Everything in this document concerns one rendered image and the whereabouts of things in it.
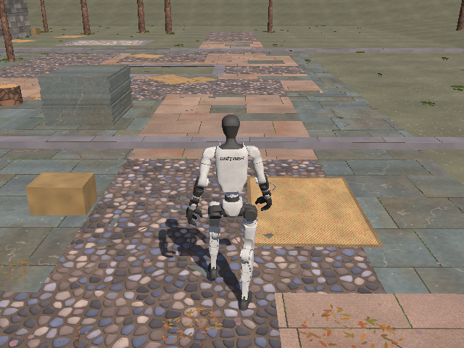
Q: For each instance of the left robot foot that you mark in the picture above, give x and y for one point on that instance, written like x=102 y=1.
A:
x=213 y=271

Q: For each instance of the right robot hand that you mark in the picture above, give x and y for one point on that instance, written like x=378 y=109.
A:
x=263 y=200

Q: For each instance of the robot right forearm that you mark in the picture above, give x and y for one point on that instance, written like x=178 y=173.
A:
x=265 y=189

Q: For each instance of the robot left upper arm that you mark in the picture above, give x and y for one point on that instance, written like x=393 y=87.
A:
x=204 y=167

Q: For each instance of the robot left forearm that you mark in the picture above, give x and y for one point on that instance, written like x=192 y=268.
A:
x=196 y=196

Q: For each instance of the robot torso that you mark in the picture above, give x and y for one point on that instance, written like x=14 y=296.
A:
x=231 y=172

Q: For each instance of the left robot hand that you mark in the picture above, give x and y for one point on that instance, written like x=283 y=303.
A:
x=190 y=215

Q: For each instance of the robot right upper arm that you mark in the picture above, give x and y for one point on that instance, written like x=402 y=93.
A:
x=254 y=153

